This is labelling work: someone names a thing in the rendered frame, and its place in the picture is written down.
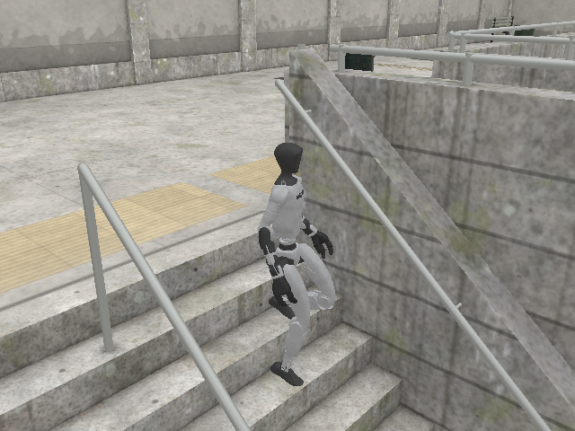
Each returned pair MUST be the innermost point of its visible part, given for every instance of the stairs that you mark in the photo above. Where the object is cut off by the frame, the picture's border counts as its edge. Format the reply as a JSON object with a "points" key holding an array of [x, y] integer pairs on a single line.
{"points": [[55, 375]]}

